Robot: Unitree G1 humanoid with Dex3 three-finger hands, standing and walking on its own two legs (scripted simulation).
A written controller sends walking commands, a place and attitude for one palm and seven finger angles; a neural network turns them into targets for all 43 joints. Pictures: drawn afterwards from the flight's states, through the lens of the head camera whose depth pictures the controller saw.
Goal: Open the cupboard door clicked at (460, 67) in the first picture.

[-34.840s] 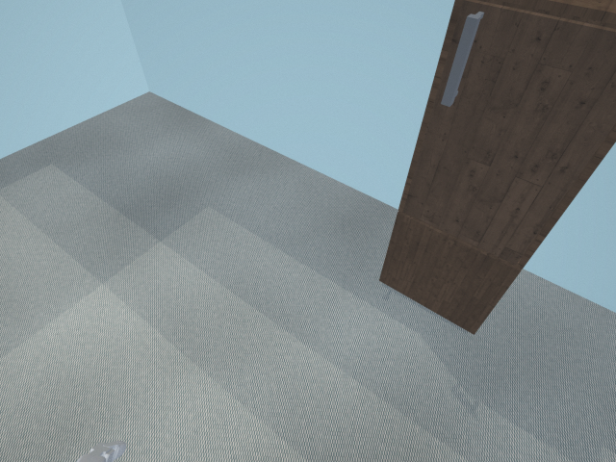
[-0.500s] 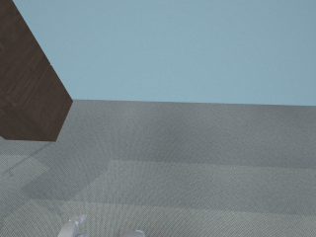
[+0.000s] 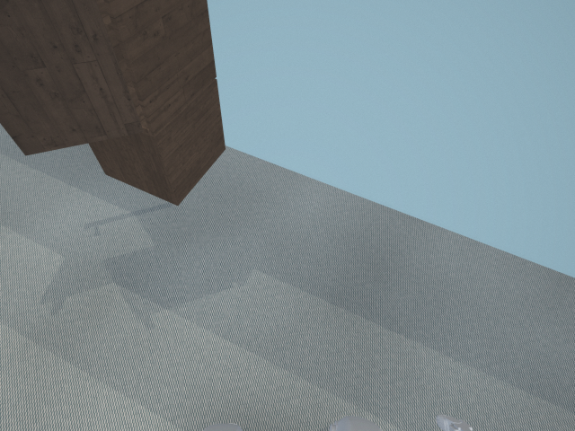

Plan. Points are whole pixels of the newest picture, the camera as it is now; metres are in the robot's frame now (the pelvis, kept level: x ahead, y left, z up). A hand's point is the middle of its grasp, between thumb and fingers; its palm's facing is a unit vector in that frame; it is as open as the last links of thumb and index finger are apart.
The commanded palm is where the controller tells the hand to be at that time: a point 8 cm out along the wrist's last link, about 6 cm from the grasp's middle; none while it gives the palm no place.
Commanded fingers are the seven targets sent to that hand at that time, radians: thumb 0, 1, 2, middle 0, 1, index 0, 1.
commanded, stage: turn to face it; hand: left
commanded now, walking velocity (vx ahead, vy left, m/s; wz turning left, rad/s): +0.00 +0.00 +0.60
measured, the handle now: out of the picture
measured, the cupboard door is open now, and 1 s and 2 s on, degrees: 46 46 46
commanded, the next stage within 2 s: take the last steps up to it in 0.54 s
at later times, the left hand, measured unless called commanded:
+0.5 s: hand out of the picture +0.03 +0.15 -0.14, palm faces +0.29 -0.92 -0.25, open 7.3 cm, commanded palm none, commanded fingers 0.00 0.90 0.90 -0.20 -0.30 -0.20 -0.30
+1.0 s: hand out of the picture +0.01 +0.18 -0.15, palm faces +0.47 -0.84 -0.25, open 7.4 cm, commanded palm none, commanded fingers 0.00 0.90 0.90 -0.20 -0.30 -0.20 -0.30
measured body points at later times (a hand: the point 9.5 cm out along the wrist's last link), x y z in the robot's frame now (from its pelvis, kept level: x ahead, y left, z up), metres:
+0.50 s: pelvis +0.01 -0.05 +0.01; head +0.06 -0.05 +0.46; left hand +0.01 +0.20 -0.12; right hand +0.15 -0.28 -0.14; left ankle -0.03 +0.09 -0.67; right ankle +0.02 -0.15 -0.73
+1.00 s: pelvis +0.04 -0.03 +0.00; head +0.07 -0.04 +0.45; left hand -0.02 +0.22 -0.13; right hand +0.17 -0.23 -0.17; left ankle -0.03 +0.08 -0.71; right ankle +0.08 -0.12 -0.73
